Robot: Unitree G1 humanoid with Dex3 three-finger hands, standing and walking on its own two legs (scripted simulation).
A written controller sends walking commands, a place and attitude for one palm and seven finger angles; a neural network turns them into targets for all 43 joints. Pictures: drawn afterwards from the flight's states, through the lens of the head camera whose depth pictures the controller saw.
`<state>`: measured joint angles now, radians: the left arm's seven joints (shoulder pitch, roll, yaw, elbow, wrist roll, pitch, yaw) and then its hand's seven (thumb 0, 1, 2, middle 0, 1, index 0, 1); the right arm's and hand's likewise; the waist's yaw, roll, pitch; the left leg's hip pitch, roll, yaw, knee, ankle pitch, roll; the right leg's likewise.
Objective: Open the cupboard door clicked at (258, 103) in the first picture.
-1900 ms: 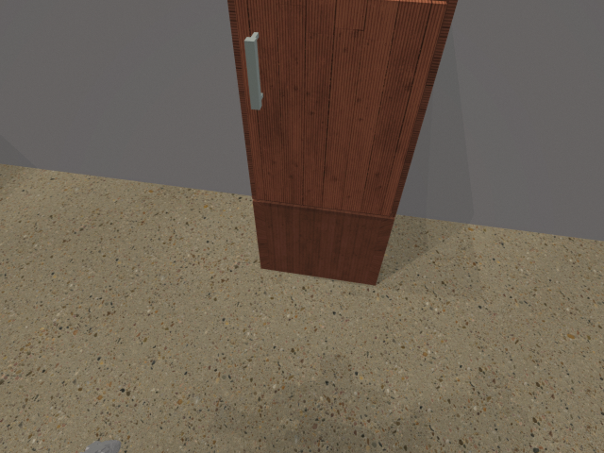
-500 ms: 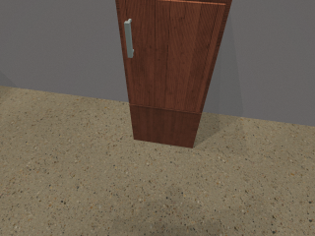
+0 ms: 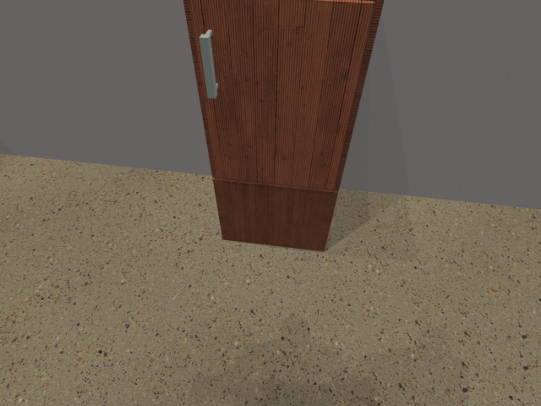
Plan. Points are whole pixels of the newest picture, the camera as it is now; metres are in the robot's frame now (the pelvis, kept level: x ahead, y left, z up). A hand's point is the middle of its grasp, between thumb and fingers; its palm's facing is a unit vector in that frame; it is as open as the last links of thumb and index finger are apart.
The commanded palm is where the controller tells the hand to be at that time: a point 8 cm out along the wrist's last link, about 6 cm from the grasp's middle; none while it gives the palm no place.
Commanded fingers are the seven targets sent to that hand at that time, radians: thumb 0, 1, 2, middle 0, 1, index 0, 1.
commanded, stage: take the last steps up to it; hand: left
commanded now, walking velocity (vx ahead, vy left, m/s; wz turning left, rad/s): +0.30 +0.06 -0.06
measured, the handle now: (210, 64) +0.88 +0.22 +0.08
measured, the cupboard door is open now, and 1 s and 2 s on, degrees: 0 0 0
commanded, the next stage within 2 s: come to a stop and stand still in 0.80 s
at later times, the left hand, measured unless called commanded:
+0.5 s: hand out of the picture +0.09 +0.22 -0.19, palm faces -0.02 -0.99 -0.13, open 7.4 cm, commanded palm none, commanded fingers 0.00 0.90 0.90 -0.20 -0.30 -0.20 -0.30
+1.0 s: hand (182, 304) +0.34 +0.21 -0.18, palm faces +0.02 -0.98 -0.21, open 7.1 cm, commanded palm none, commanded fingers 0.00 0.90 0.90 -0.20 -0.30 -0.20 -0.30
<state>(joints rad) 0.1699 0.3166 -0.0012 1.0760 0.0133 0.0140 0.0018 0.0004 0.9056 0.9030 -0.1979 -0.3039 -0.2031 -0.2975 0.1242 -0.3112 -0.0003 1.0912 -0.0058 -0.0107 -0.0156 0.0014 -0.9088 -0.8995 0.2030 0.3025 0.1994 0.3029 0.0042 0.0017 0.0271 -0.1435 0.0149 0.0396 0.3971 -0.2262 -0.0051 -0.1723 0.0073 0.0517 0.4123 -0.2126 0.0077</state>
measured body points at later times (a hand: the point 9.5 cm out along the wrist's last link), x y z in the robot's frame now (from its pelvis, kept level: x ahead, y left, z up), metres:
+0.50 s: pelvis +0.10 +0.05 +0.00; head +0.11 +0.06 +0.44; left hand +0.09 +0.27 -0.17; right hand +0.00 -0.16 -0.15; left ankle +0.02 +0.12 -0.74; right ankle +0.10 -0.09 -0.67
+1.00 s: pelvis +0.28 +0.03 -0.01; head +0.29 +0.03 +0.44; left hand +0.34 +0.26 -0.16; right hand +0.30 -0.20 -0.16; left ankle +0.32 +0.16 -0.71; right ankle +0.31 -0.07 -0.74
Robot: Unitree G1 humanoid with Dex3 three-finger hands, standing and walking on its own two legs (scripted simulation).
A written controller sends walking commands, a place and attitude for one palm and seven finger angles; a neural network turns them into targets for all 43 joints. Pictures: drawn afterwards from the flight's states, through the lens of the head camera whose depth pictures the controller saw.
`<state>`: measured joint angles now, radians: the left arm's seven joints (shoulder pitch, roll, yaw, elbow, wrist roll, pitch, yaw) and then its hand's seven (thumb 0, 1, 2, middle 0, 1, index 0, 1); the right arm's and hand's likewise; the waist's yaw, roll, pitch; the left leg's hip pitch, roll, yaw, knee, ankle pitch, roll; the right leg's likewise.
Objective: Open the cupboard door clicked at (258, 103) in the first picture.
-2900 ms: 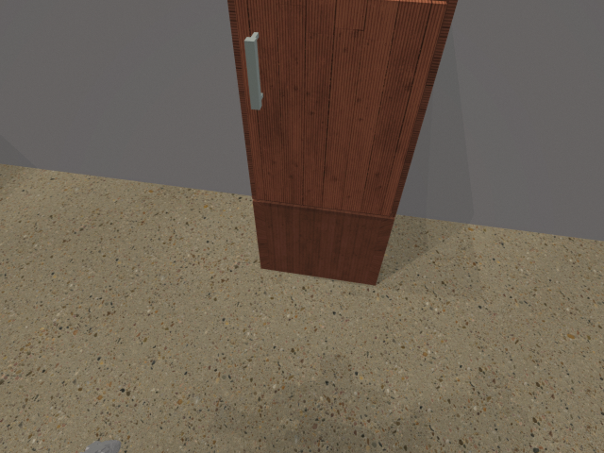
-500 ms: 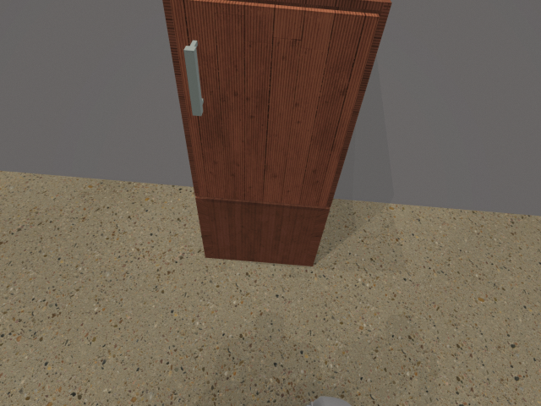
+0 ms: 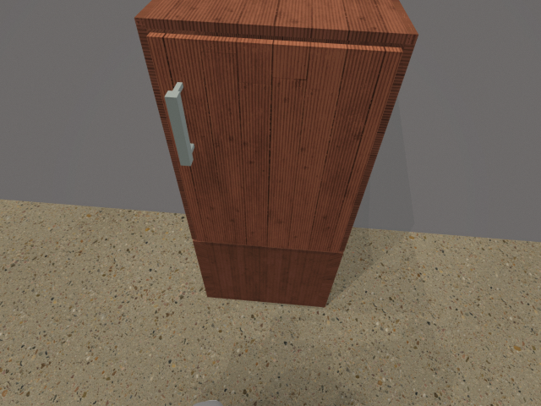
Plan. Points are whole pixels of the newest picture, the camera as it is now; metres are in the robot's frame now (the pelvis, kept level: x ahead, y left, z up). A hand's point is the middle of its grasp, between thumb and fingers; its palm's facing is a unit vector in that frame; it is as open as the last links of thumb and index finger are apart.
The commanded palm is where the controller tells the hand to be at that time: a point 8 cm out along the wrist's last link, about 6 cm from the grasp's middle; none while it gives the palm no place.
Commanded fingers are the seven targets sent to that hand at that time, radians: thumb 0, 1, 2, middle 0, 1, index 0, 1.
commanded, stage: come to a stop and stand still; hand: left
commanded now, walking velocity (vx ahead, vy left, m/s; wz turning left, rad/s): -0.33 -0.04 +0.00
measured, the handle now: (183, 125) +0.60 +0.20 +0.09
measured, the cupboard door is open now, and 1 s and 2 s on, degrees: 0 0 0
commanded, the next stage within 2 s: look again from close up in 1.26 s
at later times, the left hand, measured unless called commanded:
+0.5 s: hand out of the picture +0.03 +0.18 -0.17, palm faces +0.02 -0.97 -0.25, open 7.4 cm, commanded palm none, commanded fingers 0.00 0.90 0.90 -0.20 -0.30 -0.20 -0.30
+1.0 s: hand out of the picture -0.01 +0.22 -0.18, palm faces -0.01 -0.98 -0.20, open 7.3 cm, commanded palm none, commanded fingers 0.00 0.90 0.90 -0.20 -0.30 -0.20 -0.30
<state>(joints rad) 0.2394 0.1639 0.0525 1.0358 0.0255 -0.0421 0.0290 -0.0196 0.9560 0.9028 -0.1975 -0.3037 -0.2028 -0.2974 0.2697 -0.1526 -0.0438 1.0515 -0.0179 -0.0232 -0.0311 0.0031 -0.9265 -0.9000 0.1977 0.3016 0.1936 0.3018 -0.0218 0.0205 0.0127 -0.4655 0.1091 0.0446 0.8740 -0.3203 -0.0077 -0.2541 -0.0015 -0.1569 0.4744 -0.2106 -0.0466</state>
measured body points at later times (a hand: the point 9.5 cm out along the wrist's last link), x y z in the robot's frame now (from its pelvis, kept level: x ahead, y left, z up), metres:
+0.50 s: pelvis +0.00 -0.01 -0.01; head +0.01 -0.03 +0.44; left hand +0.03 +0.24 -0.15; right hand +0.07 -0.24 -0.17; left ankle +0.06 +0.13 -0.72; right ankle +0.00 -0.12 -0.74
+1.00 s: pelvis -0.02 +0.04 +0.00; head -0.03 +0.04 +0.45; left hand -0.01 +0.27 -0.16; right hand -0.02 -0.18 -0.16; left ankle -0.01 +0.12 -0.73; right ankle +0.00 -0.12 -0.73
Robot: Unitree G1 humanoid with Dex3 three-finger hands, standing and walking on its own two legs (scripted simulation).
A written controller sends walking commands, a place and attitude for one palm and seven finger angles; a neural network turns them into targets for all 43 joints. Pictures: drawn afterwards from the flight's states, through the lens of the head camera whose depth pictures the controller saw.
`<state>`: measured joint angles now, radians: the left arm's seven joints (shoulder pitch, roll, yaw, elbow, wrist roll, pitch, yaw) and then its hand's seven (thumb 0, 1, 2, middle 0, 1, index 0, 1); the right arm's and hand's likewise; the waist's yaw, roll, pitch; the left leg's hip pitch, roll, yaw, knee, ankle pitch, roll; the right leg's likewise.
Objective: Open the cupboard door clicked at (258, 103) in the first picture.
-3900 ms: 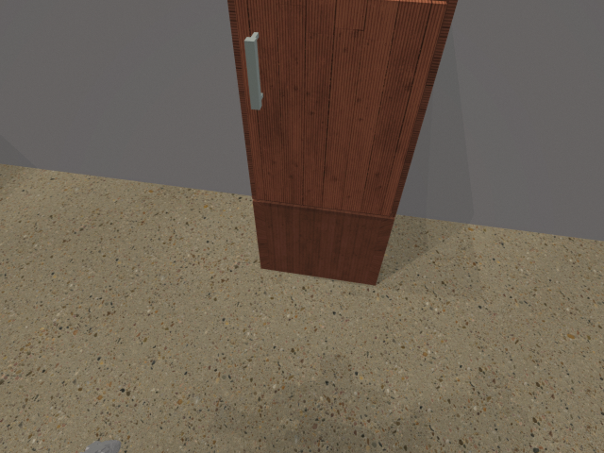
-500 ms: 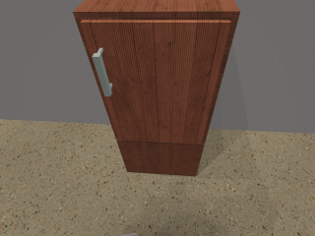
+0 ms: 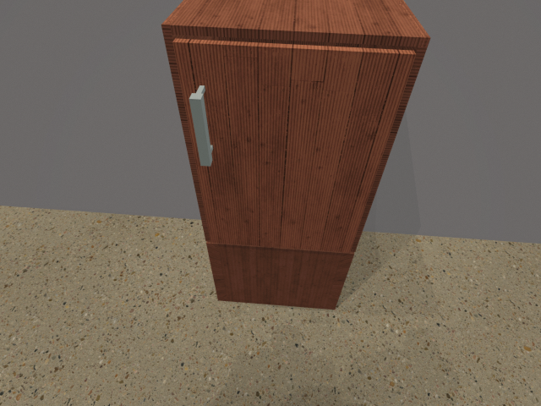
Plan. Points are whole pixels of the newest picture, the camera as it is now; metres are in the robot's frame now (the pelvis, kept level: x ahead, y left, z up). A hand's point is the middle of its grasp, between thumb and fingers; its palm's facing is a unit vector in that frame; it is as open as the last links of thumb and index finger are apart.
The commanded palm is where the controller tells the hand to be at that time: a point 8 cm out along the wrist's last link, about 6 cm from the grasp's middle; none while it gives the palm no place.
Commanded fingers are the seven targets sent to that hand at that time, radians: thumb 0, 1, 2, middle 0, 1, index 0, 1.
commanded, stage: come to a stop and stand still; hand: left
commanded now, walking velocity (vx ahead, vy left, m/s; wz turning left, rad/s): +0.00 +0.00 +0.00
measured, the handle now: (204, 127) +0.61 +0.17 +0.10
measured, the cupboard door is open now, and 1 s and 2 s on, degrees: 0 0 0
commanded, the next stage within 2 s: look again from close up in 0.26 s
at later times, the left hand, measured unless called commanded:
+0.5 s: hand out of the picture -0.03 +0.15 -0.17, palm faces +0.02 -0.99 -0.17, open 7.4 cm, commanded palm none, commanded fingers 0.00 0.90 0.90 -0.20 -0.30 -0.20 -0.30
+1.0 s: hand out of the picture -0.01 +0.13 -0.17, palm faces +0.03 -0.99 -0.17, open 7.3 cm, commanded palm none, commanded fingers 0.00 0.90 0.90 -0.20 -0.30 -0.20 -0.30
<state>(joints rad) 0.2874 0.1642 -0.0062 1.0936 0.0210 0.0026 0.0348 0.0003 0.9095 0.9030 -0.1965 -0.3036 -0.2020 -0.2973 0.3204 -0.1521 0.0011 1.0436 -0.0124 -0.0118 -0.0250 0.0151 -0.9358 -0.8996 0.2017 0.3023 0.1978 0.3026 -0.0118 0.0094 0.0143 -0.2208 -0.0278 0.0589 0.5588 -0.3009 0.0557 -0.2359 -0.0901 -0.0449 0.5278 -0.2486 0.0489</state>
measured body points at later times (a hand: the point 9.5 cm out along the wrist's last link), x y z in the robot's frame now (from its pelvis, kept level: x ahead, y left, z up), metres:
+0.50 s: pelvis -0.01 -0.01 +0.01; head -0.02 -0.01 +0.46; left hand -0.03 +0.20 -0.15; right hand +0.00 -0.24 -0.15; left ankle +0.00 +0.08 -0.73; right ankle +0.02 -0.16 -0.73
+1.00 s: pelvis -0.01 -0.04 +0.01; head -0.01 -0.03 +0.46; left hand -0.01 +0.18 -0.15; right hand -0.03 -0.24 -0.15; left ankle +0.00 +0.08 -0.73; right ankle +0.02 -0.16 -0.73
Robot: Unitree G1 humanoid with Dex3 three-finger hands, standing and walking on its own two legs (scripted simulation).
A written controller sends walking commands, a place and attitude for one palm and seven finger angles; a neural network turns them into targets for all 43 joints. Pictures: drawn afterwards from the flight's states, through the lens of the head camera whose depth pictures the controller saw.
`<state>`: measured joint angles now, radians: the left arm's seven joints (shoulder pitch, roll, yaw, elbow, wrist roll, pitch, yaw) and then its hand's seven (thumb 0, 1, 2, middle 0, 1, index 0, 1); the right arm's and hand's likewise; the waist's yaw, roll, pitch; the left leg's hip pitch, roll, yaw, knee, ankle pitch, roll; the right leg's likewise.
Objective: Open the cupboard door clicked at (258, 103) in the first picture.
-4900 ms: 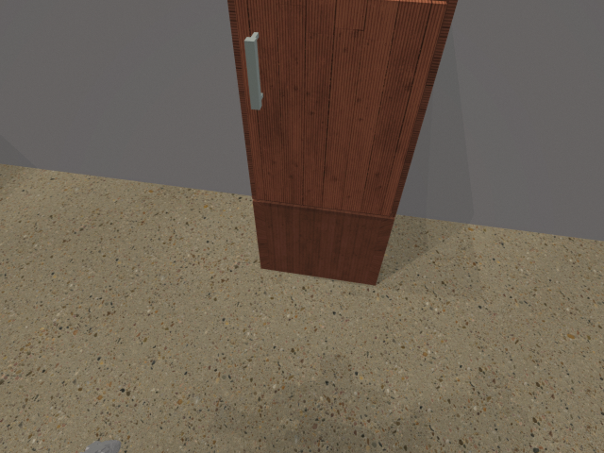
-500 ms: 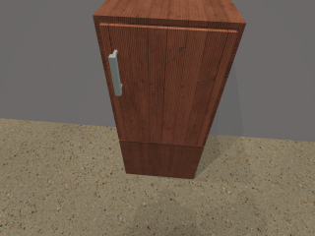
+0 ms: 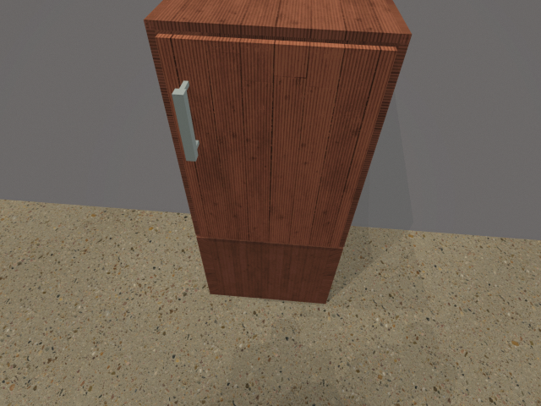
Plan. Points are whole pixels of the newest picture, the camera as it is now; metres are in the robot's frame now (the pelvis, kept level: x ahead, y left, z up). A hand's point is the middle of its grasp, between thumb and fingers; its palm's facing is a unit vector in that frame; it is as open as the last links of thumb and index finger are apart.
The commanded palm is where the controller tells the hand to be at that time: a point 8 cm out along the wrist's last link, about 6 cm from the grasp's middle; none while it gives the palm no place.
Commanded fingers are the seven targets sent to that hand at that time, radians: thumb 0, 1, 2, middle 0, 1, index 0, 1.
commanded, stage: shuffle to correct the standing spot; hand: left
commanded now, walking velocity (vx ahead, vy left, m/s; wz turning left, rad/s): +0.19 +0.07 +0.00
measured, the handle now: (188, 122) +0.62 +0.21 +0.09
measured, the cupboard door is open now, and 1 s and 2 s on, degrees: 0 0 0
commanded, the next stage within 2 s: come to a stop and stand still in 0.26 s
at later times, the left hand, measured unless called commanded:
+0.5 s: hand out of the picture +0.09 +0.18 -0.18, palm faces +0.06 -0.98 -0.21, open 7.3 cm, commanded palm none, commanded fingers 0.00 0.90 0.90 -0.20 -0.30 -0.20 -0.30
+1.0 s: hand out of the picture +0.10 +0.20 -0.17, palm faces +0.02 -0.97 -0.23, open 7.3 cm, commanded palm none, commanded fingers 0.00 0.90 0.90 -0.20 -0.30 -0.20 -0.30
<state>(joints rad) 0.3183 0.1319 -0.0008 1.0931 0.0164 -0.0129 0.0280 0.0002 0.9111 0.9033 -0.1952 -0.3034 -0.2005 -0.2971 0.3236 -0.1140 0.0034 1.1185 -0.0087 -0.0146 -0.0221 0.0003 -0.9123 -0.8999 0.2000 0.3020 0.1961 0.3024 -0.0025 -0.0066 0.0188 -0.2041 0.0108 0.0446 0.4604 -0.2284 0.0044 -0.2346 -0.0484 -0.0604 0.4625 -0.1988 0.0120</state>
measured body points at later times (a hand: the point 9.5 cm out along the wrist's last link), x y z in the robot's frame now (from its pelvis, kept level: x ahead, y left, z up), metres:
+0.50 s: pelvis +0.08 +0.01 -0.01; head +0.09 +0.00 +0.44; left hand +0.09 +0.24 -0.16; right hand +0.00 -0.19 -0.17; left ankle +0.02 +0.11 -0.74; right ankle +0.09 -0.09 -0.74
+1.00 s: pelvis +0.07 +0.02 -0.01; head +0.08 +0.01 +0.44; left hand +0.10 +0.25 -0.15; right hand +0.13 -0.21 -0.16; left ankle +0.04 +0.12 -0.74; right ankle +0.09 -0.09 -0.74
